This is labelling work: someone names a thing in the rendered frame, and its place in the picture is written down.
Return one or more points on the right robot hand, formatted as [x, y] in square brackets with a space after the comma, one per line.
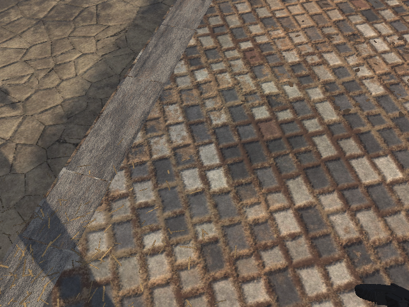
[390, 295]

